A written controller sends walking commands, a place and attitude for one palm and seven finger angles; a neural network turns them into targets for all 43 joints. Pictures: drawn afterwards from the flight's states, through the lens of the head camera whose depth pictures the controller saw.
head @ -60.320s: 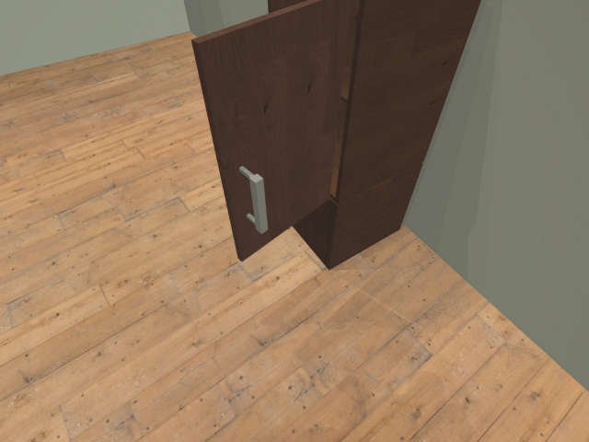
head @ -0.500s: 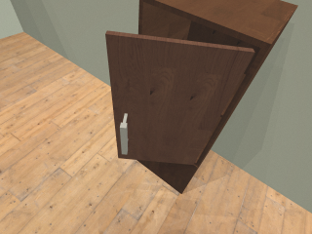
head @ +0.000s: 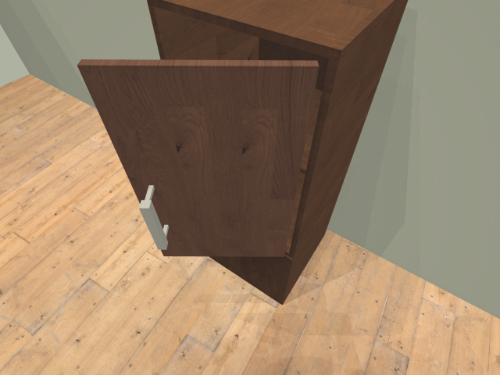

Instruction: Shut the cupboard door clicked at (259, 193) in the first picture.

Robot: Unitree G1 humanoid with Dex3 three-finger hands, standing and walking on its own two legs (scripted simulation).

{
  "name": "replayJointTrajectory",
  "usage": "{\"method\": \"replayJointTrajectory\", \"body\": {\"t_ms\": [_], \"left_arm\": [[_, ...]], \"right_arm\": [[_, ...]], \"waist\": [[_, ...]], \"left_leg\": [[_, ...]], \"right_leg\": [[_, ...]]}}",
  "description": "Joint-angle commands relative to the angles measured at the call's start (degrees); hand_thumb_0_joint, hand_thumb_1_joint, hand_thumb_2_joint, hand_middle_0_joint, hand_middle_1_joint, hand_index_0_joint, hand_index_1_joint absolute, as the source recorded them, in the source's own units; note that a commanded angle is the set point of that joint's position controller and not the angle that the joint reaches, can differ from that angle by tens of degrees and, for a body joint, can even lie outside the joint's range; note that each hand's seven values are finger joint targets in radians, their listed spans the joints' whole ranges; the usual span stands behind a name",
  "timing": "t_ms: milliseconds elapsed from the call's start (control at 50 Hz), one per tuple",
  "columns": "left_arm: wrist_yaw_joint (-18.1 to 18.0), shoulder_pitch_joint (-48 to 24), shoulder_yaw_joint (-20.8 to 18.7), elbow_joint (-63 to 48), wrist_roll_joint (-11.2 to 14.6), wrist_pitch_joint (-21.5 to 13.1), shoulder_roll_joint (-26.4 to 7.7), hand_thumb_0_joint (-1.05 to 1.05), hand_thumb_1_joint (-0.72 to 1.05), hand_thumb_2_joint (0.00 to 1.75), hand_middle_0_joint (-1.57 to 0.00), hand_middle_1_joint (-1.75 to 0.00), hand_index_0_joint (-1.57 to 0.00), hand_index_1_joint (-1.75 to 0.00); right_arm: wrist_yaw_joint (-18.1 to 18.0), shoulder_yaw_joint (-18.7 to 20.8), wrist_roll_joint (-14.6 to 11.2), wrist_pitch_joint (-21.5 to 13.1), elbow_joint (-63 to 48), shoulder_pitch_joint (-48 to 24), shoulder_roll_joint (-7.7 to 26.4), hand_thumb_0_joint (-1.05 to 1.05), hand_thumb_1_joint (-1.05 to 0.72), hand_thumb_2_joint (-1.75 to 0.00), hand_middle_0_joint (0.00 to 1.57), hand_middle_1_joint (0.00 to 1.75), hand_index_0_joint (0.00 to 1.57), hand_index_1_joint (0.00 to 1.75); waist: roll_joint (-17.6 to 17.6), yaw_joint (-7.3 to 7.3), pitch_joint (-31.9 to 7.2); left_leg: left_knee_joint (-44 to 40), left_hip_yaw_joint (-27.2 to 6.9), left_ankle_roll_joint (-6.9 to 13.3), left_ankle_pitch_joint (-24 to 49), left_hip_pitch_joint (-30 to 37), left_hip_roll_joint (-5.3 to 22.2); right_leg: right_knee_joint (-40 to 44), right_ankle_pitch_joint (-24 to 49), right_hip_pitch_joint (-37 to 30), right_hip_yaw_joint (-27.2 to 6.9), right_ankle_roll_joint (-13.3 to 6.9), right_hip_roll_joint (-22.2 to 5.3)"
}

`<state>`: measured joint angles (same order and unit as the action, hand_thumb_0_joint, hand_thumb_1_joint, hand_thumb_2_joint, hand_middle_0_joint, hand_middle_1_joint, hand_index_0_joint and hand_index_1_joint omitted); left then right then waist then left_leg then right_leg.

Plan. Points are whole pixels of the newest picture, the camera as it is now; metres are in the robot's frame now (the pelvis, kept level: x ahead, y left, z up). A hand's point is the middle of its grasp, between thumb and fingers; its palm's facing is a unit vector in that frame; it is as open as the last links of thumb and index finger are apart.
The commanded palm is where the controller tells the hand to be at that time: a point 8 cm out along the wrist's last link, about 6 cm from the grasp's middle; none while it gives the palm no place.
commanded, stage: come to a stop and stand still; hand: left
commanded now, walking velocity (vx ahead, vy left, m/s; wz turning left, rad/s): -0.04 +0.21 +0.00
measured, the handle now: (157, 219) +0.45 +0.24 -0.10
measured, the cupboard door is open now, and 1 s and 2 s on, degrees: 34 34 34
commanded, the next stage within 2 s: look again from close up in 1.02 s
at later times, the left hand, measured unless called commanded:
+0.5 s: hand out of the picture +0.01 +0.22 -0.17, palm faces +0.05 -0.97 -0.26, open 7.4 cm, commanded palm none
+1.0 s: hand out of the picture -0.03 +0.19 -0.17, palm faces +0.00 -0.98 -0.19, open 7.4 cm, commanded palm none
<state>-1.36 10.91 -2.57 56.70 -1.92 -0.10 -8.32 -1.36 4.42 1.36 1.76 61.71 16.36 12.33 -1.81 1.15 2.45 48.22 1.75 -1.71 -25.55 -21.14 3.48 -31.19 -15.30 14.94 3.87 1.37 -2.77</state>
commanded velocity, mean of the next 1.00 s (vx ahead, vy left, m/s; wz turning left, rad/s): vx -0.01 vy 0.01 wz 0.00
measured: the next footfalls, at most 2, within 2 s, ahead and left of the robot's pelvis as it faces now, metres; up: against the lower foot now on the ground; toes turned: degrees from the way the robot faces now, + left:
left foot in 0.12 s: +0.06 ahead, +0.09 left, +0.00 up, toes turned +4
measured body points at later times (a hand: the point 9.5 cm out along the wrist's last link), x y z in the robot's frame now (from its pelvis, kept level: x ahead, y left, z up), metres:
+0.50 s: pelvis +0.00 +0.02 +0.00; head -0.01 +0.03 +0.45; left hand +0.01 +0.27 -0.15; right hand +0.10 -0.20 -0.14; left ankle +0.02 +0.08 -0.73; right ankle +0.01 -0.14 -0.73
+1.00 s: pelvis -0.02 +0.02 +0.01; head -0.02 +0.03 +0.46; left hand -0.03 +0.24 -0.15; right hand -0.03 -0.21 -0.15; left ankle +0.02 +0.08 -0.73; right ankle +0.01 -0.14 -0.73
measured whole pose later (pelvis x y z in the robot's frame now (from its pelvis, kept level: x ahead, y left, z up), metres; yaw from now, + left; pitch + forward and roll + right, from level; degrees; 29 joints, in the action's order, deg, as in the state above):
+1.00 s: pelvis -0.02 +0.02 +0.01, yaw +0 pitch -2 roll +0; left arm -2.5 19.4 0.7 60.0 -1.4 0.1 -9.3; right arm -0.1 1.1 0.7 0.4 63.1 17.1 9.0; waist 1.1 0.6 2.0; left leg 25.3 6.4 4.6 -10.7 -13.0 -2.3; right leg -25.3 -10.4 12.6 1.5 3.2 -4.3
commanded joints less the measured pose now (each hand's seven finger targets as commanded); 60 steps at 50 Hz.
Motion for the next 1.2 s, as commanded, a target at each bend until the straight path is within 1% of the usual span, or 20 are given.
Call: {"method": "replayJointTrajectory", "body": {"t_ms": [0, 40, 60, 80, 100, 120, 140, 160, 180, 200, 220, 240, 260, 280, 320, 360, 480, 540, 720, 1180], "left_arm": [[-1.2, 4.2, -2.6, -1.9, 0.0, -0.3, -11.7, 0.00, 0.90, 0.90, -0.20, -0.30, -0.20, -0.30], [-1.5, 3.8, -2.6, -1.8, 0.3, 0.2, -12.0, 0.00, 0.90, 0.90, -0.20, -0.30, -0.20, -0.30], [-1.4, 2.9, -2.5, -2.0, 0.5, 0.5, -11.7, 0.00, 0.90, 0.90, -0.20, -0.30, -0.20, -0.30], [-1.3, 2.7, -2.2, -2.4, 0.8, 0.9, -10.4, 0.00, 0.90, 0.90, -0.20, -0.30, -0.20, -0.30], [-1.0, 3.6, -1.8, -2.7, 0.9, 1.4, -8.4, 0.00, 0.90, 0.90, -0.20, -0.30, -0.20, -0.30], [-1.1, 3.0, -1.2, -2.6, 0.7, 1.9, -6.5, 0.00, 0.90, 0.90, -0.20, -0.30, -0.20, -0.30], [-1.2, 2.2, -0.8, -2.1, 0.4, 2.4, -5.9, 0.00, 0.90, 0.90, -0.20, -0.30, -0.20, -0.30], [-1.3, 6.5, 0.8, -3.6, 0.4, 0.3, -15.3, 0.00, 0.90, 0.90, -0.20, -0.30, -0.20, -0.30], [-1.3, 9.8, 0.4, -3.9, 0.3, 0.0, -10.7, 0.00, 0.90, 0.90, -0.20, -0.30, -0.20, -0.30], [-1.5, 9.5, 1.0, -3.3, 0.4, -0.7, -10.3, 0.00, 0.90, 0.90, -0.20, -0.30, -0.20, -0.30], [-1.6, 8.7, 0.8, -4.2, 0.5, -1.3, -11.0, 0.00, 0.90, 0.90, -0.20, -0.30, -0.20, -0.30], [-1.6, 6.4, 0.9, -5.2, 0.5, -0.9, -11.3, 0.00, 0.90, 0.90, -0.20, -0.30, -0.20, -0.30], [-1.4, 5.4, 1.1, -6.1, 0.2, -0.6, -10.8, 0.00, 0.90, 0.90, -0.20, -0.30, -0.20, -0.30], [-1.5, 5.6, 1.0, -6.4, 0.2, -0.3, -10.5, 0.00, 0.90, 0.90, -0.20, -0.30, -0.20, -0.30], [-1.5, 7.1, 1.1, -6.8, 0.1, 0.1, -9.7, 0.00, 0.90, 0.90, -0.20, -0.30, -0.20, -0.30], [-1.4, 9.6, 1.4, -6.7, 0.1, 0.0, -8.9, 0.00, 0.90, 0.90, -0.20, -0.30, -0.20, -0.30], [-1.4, 11.0, 1.4, -5.9, 0.5, -0.3, -8.9, 0.00, 0.90, 0.90, -0.20, -0.30, -0.20, -0.30], [-1.4, 10.9, 1.4, -5.2, 0.6, -0.4, -9.0, 0.00, 0.90, 0.90, -0.20, -0.30, -0.20, -0.30], [-1.3, 11.0, 1.8, -2.4, 0.5, -0.3, -7.8, 0.00, 0.90, 0.90, -0.20, -0.30, -0.20, -0.30], [-1.6, 12.7, 2.0, 3.3, 0.6, -0.9, -4.3, 0.00, 0.90, 0.90, -0.20, -0.30, -0.20, -0.30]], "right_arm": [[0.4, -0.7, -0.5, -0.8, -4.0, 1.5, 0.0, 0.00, -0.90, -0.90, 0.20, 0.30, 0.20, 0.30], [0.3, -0.7, -0.6, -0.7, -4.3, 2.2, 0.2, 0.00, -0.90, -0.90, 0.20, 0.30, 0.20, 0.30], [0.3, -0.6, -0.7, -0.9, -3.7, 3.7, 0.1, 0.00, -0.90, -0.90, 0.20, 0.30, 0.20, 0.30], [0.2, -0.5, -0.6, -1.1, -3.7, 4.3, 1.6, 0.00, -0.90, -0.90, 0.20, 0.30, 0.20, 0.30], [0.1, -0.3, -0.2, -1.3, -4.5, 2.7, 3.6, 0.00, -0.90, -0.90, 0.20, 0.30, 0.20, 0.30], [0.2, -0.3, -0.1, -1.5, -5.0, 0.8, 4.9, 0.00, -0.90, -0.90, 0.20, 0.30, 0.20, 0.30], [0.0, -0.4, -0.1, -1.6, -5.4, -1.1, 4.9, 0.00, -0.90, -0.90, 0.20, 0.30, 0.20, 0.30], [0.1, -0.5, 0.1, -1.8, -10.7, -5.7, 11.2, 0.00, -0.90, -0.90, 0.20, 0.30, 0.20, 0.30], [0.5, -0.1, 0.1, -2.7, -13.1, -9.3, 7.4, 0.00, -0.90, -0.90, 0.20, 0.30, 0.20, 0.30], [0.6, -0.8, -0.2, -2.7, -13.3, -6.7, 4.8, 0.00, -0.90, -0.90, 0.20, 0.30, 0.20, 0.30], [0.5, -1.0, -0.3, -2.8, -13.3, -4.0, 3.6, 0.00, -0.90, -0.90, 0.20, 0.30, 0.20, 0.30], [0.5, -1.0, -0.5, -2.5, -13.4, -2.2, 4.0, 0.00, -0.90, -0.90, 0.20, 0.30, 0.20, 0.30], [0.7, -1.1, -0.1, -2.1, -13.4, -2.4, 3.8, 0.00, -0.90, -0.90, 0.20, 0.30, 0.20, 0.30], [0.7, -0.9, -0.1, -1.9, -13.8, -2.3, 4.4, 0.00, -0.90, -0.90, 0.20, 0.30, 0.20, 0.30], [0.8, -0.8, -0.1, -2.0, -14.1, -2.1, 5.4, 0.00, -0.90, -0.90, 0.20, 0.30, 0.20, 0.30], [0.8, -1.0, -0.1, -2.5, -13.8, -2.3, 5.9, 0.00, -0.90, -0.90, 0.20, 0.30, 0.20, 0.30], [0.8, -1.5, -0.4, -2.9, -11.9, -2.8, 5.6, 0.00, -0.90, -0.90, 0.20, 0.30, 0.20, 0.30], [0.9, -1.6, -0.5, -2.9, -10.6, -3.1, 5.3, 0.00, -0.90, -0.90, 0.20, 0.30, 0.20, 0.30], [1.1, -1.9, -0.6, -2.6, -6.3, -2.0, 4.8, 0.00, -0.90, -0.90, 0.20, 0.30, 0.20, 0.30], [0.8, -2.1, -1.0, -2.3, 0.8, 2.8, 1.2, 0.00, -0.90, -0.90, 0.20, 0.30, 0.20, 0.30]], "waist": [[10.9, -2.36, -0.2], [10.2, -1.64, -1.1], [9.4, -0.73, -1.5], [5.5, -0.45, -1.3], [-1.0, -1.51, -1.2], [-8.5, -1.64, -0.2], [-10.3, -1.68, 1.4], [-10.9, -3.02, 2.8], [-7.4, -4.21, -4.2], [-5.5, -2.70, -9.5], [-0.2, -1.17, -11.1], [-0.3, 0.44, -9.1], [3.0, 0.25, -4.7], [3.5, 0.53, -1.1], [1.1, 0.11, 2.0], [0.0, -1.22, -0.1], [0.7, -1.49, -1.4], [1.6, -1.32, -0.3], [0.1, -1.33, 2.6], [2.0, -0.76, 3.2]], "left_leg": [[-7.2, 1.3, -0.3, 2.6, 0.3, -1.3], [-15.5, 1.8, -0.1, 7.3, 6.2, -1.6], [-21.3, 2.6, 0.1, 11.8, 11.1, -2.0], [-24.0, 0.5, 1.2, 17.1, 14.6, -0.2], [-24.8, -4.6, 3.7, 23.7, 14.8, 4.8], [-29.8, -9.2, 6.6, 24.0, 9.3, 8.7], [-34.4, -11.4, 8.8, 20.2, 3.9, 10.4], [-33.0, -8.3, 8.0, 12.5, 1.7, 4.3], [-22.9, -7.7, 5.8, 15.9, 3.3, 4.5], [-18.8, -5.0, 4.6, 21.7, 7.3, 2.0], [-16.4, -3.8, 3.7, 20.0, 8.4, 0.8], [-18.0, -3.7, 3.3, 13.8, 8.5, 0.6], [-18.8, -4.0, 3.9, 11.9, 6.8, 0.6], [-19.8, -4.8, 4.0, 9.6, 4.8, 1.0], [-23.9, -6.9, 4.7, 8.4, 2.4, 2.7], [-25.7, -7.5, 5.6, 13.3, 2.8, 3.9], [-26.0, -5.7, 5.1, 18.2, 5.6, 2.9], [-27.0, -5.4, 4.7, 14.8, 5.9, 2.4], [-33.1, -6.5, 4.0, 2.5, 3.6, 2.6], [-33.1, -5.3, 3.4, 3.1, 5.3, 2.6]], "right_leg": [[10.6, 22.2, -3.4, -12.9, -10.5, -16.0], [8.7, 20.2, -1.3, -12.4, -9.6, -15.6], [7.2, 17.7, 1.0, -10.9, -8.0, -13.9], [4.6, 12.9, 4.4, -9.1, -6.0, -11.0], [2.4, 6.7, 6.2, -5.7, -3.3, -6.2], [-1.1, -2.7, 3.2, -1.1, -1.0, -2.2], [-7.1, -8.0, 0.3, 0.3, -0.2, -1.0], [-4.1, -10.1, -3.6, -2.4, -2.2, -0.2], [0.3, -2.2, -1.2, -1.9, -2.6, -1.6], [2.1, 6.6, -4.2, -5.6, -3.9, -3.8], [3.1, 10.2, -3.7, -8.5, -5.0, -6.3], [3.7, 4.0, -0.5, -7.6, -5.2, -7.1], [3.9, 1.5, 2.0, -7.8, -4.8, -5.6], [3.8, -1.2, 4.5, -6.8, -4.1, -5.0], [1.7, -1.5, 5.5, -4.1, -2.8, -2.5], [0.8, 1.4, 1.6, -2.5, -2.1, -1.3], [2.8, 5.4, -0.9, -3.4, -1.6, -2.5], [4.6, 5.0, -0.5, -4.0, -1.4, -3.1], [7.8, 1.2, -1.0, -4.3, -1.2, -3.3], [10.6, 0.1, 0.4, -5.4, -1.3, -3.5]]}}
